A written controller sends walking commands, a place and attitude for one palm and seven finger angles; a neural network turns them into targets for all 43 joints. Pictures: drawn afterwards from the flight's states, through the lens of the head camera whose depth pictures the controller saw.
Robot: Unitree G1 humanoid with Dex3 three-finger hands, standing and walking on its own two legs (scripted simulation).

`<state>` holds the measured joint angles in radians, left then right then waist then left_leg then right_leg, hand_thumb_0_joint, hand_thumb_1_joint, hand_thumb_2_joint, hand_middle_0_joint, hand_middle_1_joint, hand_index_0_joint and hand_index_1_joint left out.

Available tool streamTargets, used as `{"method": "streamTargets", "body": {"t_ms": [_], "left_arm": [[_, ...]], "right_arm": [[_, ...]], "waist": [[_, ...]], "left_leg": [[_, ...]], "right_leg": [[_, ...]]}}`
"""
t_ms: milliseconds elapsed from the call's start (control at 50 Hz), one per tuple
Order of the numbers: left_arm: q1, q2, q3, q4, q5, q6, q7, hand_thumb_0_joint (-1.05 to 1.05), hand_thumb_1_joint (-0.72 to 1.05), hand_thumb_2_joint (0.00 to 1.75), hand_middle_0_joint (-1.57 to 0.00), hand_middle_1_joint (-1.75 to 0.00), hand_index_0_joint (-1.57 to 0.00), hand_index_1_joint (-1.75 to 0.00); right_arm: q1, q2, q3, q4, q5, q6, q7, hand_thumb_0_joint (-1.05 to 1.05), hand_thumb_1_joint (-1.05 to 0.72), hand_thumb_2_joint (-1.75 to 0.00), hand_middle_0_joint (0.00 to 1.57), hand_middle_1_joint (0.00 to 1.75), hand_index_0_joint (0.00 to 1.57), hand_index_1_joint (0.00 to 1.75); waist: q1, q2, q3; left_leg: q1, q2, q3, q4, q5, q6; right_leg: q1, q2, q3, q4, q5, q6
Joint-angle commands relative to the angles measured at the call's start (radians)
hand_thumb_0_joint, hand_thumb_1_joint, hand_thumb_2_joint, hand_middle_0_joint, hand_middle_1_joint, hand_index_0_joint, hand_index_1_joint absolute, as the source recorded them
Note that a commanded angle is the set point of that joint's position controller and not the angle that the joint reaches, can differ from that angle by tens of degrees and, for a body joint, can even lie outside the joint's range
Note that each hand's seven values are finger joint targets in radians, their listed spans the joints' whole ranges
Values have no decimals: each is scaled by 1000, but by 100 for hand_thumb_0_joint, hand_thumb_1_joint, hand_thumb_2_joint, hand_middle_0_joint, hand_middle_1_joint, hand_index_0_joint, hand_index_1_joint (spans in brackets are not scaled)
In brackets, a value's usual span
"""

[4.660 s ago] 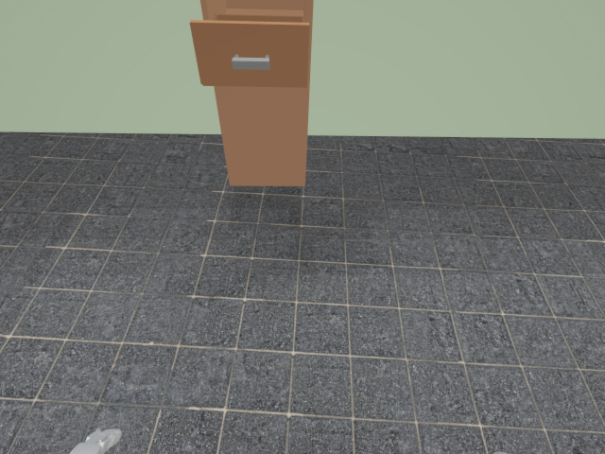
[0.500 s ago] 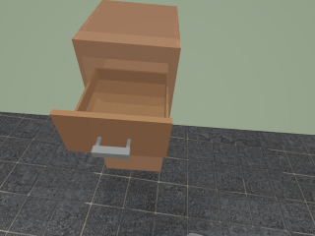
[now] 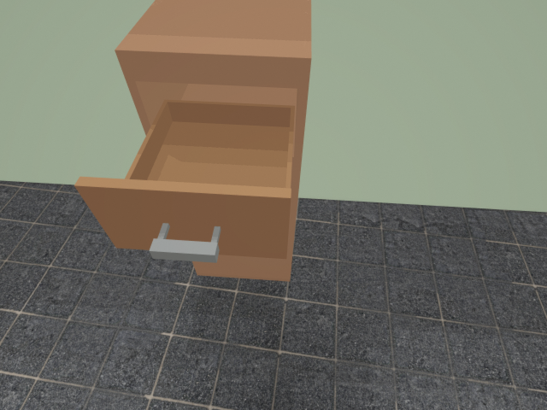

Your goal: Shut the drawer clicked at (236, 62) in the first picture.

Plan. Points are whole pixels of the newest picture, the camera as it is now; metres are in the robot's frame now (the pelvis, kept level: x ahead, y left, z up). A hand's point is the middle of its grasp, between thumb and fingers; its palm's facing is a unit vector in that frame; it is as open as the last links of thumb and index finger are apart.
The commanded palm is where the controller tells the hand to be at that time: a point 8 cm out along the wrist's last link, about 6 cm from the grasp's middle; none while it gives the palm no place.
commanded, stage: come to a stop and stand still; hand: left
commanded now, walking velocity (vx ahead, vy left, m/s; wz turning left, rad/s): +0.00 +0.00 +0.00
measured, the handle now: (188, 240) +0.37 +0.17 +0.01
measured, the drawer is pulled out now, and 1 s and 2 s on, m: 0.30 0.30 0.30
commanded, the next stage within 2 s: look again from close up in 0.90 s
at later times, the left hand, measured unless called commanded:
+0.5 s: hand out of the picture -0.08 +0.18 -0.16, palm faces +0.02 -0.98 -0.20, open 7.4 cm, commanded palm none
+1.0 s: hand out of the picture -0.10 +0.17 -0.17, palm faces +0.03 -0.99 -0.16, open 7.4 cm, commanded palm none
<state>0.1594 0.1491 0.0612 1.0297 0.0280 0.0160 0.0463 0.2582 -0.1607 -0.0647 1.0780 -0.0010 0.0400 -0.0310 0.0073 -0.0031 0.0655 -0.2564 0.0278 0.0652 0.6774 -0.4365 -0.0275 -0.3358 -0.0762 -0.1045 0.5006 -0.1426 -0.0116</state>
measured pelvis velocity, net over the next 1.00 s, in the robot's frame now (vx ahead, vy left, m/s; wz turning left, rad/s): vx -0.07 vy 0.01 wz -0.02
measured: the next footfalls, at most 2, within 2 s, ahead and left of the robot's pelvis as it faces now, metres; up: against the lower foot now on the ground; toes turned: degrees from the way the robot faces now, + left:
left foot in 0.04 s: +0.02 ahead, +0.13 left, +0.00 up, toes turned +4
right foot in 0.34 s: -0.04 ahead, -0.08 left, +0.00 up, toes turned -4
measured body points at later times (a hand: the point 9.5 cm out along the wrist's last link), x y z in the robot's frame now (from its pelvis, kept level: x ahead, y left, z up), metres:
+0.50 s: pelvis -0.06 +0.02 +0.01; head -0.06 +0.00 +0.46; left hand -0.08 +0.24 -0.15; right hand -0.05 -0.21 -0.16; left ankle -0.02 +0.13 -0.73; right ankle -0.08 -0.08 -0.73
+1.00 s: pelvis -0.07 +0.01 +0.01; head -0.07 +0.01 +0.46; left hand -0.10 +0.22 -0.16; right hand -0.14 -0.18 -0.16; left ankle -0.02 +0.13 -0.73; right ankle -0.08 -0.08 -0.73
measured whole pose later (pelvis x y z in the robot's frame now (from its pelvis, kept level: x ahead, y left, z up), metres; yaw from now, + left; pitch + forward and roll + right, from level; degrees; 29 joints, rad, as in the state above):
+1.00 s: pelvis -0.07 +0.01 +0.01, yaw -1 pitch -2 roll +0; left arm 0.33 0.11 0.01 1.14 0.01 0.00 0.04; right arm 0.37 -0.09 -0.01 1.18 -0.01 0.01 -0.04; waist -0.02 0.00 0.02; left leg -0.24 0.03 0.08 0.41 -0.14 0.01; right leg -0.17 0.01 -0.07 0.43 -0.24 -0.03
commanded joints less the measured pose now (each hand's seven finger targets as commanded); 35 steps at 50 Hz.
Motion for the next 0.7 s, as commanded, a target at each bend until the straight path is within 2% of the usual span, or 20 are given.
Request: {"method": "streamTargets", "body": {"t_ms": [0, 20, 40, 60, 80, 100, 140, 180, 240, 260, 280, 300, 320, 340, 360, 380, 420, 500, 580, 680], "left_arm": [[24, 152, 27, -40, -9, 11, 3, 0, 90, 90, -20, -30, -20, -30], [26, 105, 17, -55, -12, 18, -3, 0, 90, 90, -20, -30, -20, -30], [10, 71, 12, -70, -16, 25, -6, 0, 90, 90, -20, -30, -20, -30], [10, 85, 15, -59, -9, 29, -7, 0, 90, 90, -20, -30, -20, -30], [39, 89, 15, -36, -1, 38, -7, 0, 90, 90, -20, -30, -20, -30], [85, 87, 17, -20, 3, 42, -12, 0, 90, 90, -20, -30, -20, -30], [142, 75, 10, 3, 0, 31, -14, 0, 90, 90, -20, -30, -20, -30], [150, 64, -5, 8, -3, 22, -13, 0, 90, 90, -20, -30, -20, -30], [128, 50, -23, 4, -9, 7, -9, 0, 90, 90, -20, -30, -20, -30], [157, 51, -24, 14, -11, 1, -6, 0, 90, 90, -20, -30, -20, -30], [196, 54, -26, 38, -12, -9, -4, 0, 90, 90, -20, -30, -20, -30], [214, 80, -28, 53, -9, -20, 1, 0, 90, 90, -20, -30, -20, -30], [197, 111, -27, 54, -9, -27, 3, 0, 90, 90, -20, -30, -20, -30], [181, 122, -30, 55, -14, -29, 1, 0, 90, 90, -20, -30, -20, -30], [179, 112, -34, 62, -14, -33, -2, 0, 90, 90, -20, -30, -20, -30], [176, 101, -35, 67, -17, -39, -1, 0, 90, 90, -20, -30, -20, -30], [168, 88, -43, 70, -19, -36, 0, 0, 90, 90, -20, -30, -20, -30], [179, 80, -44, 80, -20, -26, 0, 0, 90, 90, -20, -30, -20, -30], [199, 76, -42, 88, -20, -20, -1, 0, 90, 90, -20, -30, -20, -30], [215, 68, -37, 86, -19, -18, -2, 0, 90, 90, -20, -30, -20, -30]], "right_arm": [[196, -28, 3, 1, -9, -24, 6, 0, -90, -90, 20, 30, 20, 30], [182, -76, -7, -18, -17, -30, 5, 0, -90, -90, 20, 30, 20, 30], [114, -134, -13, -55, -24, -29, 2, 0, -90, -90, 20, 30, 20, 30], [24, -138, -7, -82, -26, -28, 2, 0, -90, -90, 20, 30, 20, 30], [-33, -127, -1, -91, -24, -32, -1, 0, -90, -90, 20, 30, 20, 30], [-61, -118, 4, -98, -24, -32, -4, 0, -90, -90, 20, 30, 20, 30], [-70, -115, 12, -97, -22, -38, -6, 0, -90, -90, 20, 30, 20, 30], [-36, -118, 11, -83, -20, -40, -7, 0, -90, -90, 20, 30, 20, 30], [37, -117, 10, -47, -19, -46, -9, 0, -90, -90, 20, 30, 20, 30], [48, -115, 10, -35, -17, -47, -8, 0, -90, -90, 20, 30, 20, 30], [51, -114, 12, -25, -11, -51, -8, 0, -90, -90, 20, 30, 20, 30], [57, -90, 15, -22, -1, -55, -4, 0, -90, -90, 20, 30, 20, 30], [51, -64, 18, -27, 7, -53, -1, 0, -90, -90, 20, 30, 20, 30], [41, -55, 26, -28, 5, -53, 3, 0, -90, -90, 20, 30, 20, 30], [35, -54, 29, -19, -2, -51, 3, 0, -90, -90, 20, 30, 20, 30], [34, -63, 29, -6, -6, -48, 1, 0, -90, -90, 20, 30, 20, 30], [44, -71, 30, 13, -4, -45, 1, 0, -90, -90, 20, 30, 20, 30], [52, -61, 42, 43, -7, -40, 2, 0, -90, -90, 20, 30, 20, 30], [78, -49, 45, 58, -10, -35, 1, 0, -90, -90, 20, 30, 20, 30], [114, -33, 44, 67, -14, -34, 0, 0, -90, -90, 20, 30, 20, 30]], "waist": [[-35, -65, -85], [-35, 116, -59], [-27, 274, 19], [-9, 239, 47], [13, 250, 63], [33, 205, 64], [45, 137, 52], [24, 119, 33], [-15, 127, -9], [-3, 103, -34], [9, 67, -67], [1, -2, -87], [-20, -67, -78], [-28, -69, -66], [-30, -84, -77], [-28, -153, -79], [-30, -131, -48], [-23, -32, 46], [-18, 19, 78], [-13, 21, 83]], "left_leg": [[184, 21, -15, -291, 166, 10], [133, 143, -191, -412, 80, 51], [-54, 275, -313, -532, 16, 113], [-198, 294, -319, -575, -51, 159], [-239, 262, -272, -588, -54, 158], [-233, 230, -221, -562, -18, 152], [-149, 205, -174, -510, 101, 161], [-18, 191, -159, -473, 186, 168], [114, 213, -185, -422, 364, 183], [120, 206, -182, -384, 416, 173], [123, 176, -161, -329, 464, 145], [94, 125, -119, -273, 448, 98], [68, 84, -74, -260, 377, 59], [91, 56, -60, -283, 314, 40], [129, 58, -57, -290, 370, 35], [150, 68, -55, -281, 370, 33], [164, 79, -61, -313, 342, 36], [118, 77, -75, -359, 243, 37], [77, 71, -81, -379, 163, 38], [44, 66, -87, -377, 121, 38]], "right_leg": [[-65, -131, 178, -108, -153, -59], [-124, -36, 104, 16, -251, -9], [-103, 33, 27, 151, -278, 31], [-19, 27, 80, 282, -279, 24], [-5, 20, 116, 371, -268, 21], [-10, 31, 119, 446, -236, 22], [-47, 33, 115, 469, -231, 24], [-73, 29, 89, 362, -251, 37], [-23, 18, 72, 119, -284, 44], [40, 21, 72, 14, -213, 43], [117, 19, 82, -123, -80, 40], [174, -23, 160, -185, 36, 22], [176, -93, 226, -187, 127, -7], [133, -133, 233, -181, 135, -33], [120, -109, 219, -158, 187, -39], [112, -86, 210, -160, 182, -36], [81, -68, 187, -183, 63, -26], [30, -43, 186, -229, -174, -16], [17, -33, 183, -239, -241, -16], [6, -31, 177, -243, -291, -18]]}}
